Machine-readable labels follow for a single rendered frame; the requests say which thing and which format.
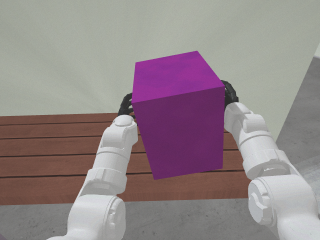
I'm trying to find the right robot hand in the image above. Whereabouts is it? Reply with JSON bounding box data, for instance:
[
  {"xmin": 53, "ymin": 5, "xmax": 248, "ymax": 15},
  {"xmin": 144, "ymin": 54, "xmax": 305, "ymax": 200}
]
[{"xmin": 221, "ymin": 80, "xmax": 239, "ymax": 111}]

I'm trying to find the robot left upper arm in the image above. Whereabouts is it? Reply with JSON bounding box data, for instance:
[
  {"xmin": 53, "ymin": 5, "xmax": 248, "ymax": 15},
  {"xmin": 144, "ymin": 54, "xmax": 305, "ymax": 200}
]
[{"xmin": 46, "ymin": 194, "xmax": 126, "ymax": 240}]

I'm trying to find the robot right forearm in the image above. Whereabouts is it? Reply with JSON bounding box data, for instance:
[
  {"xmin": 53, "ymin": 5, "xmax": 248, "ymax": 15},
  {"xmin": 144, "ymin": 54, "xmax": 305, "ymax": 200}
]
[{"xmin": 224, "ymin": 102, "xmax": 319, "ymax": 214}]

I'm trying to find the left robot hand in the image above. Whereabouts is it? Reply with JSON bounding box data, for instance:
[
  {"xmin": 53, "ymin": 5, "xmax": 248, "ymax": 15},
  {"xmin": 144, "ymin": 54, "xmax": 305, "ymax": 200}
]
[{"xmin": 117, "ymin": 93, "xmax": 138, "ymax": 126}]

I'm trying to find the robot left forearm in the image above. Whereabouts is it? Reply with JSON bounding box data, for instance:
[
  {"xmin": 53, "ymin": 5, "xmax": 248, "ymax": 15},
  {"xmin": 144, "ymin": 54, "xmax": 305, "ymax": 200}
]
[{"xmin": 67, "ymin": 115, "xmax": 138, "ymax": 231}]

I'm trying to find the robot right upper arm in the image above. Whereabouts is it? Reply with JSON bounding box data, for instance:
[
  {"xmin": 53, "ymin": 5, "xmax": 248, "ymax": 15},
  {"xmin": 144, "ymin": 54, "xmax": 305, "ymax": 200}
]
[{"xmin": 248, "ymin": 174, "xmax": 320, "ymax": 240}]

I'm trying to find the carton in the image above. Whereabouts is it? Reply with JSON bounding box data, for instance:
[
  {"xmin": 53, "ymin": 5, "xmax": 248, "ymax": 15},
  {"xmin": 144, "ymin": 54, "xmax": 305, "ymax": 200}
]
[{"xmin": 131, "ymin": 51, "xmax": 225, "ymax": 180}]

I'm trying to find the table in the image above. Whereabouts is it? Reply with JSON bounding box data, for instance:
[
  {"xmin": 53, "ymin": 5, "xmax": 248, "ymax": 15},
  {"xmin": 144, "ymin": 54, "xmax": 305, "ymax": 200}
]
[{"xmin": 0, "ymin": 112, "xmax": 252, "ymax": 240}]

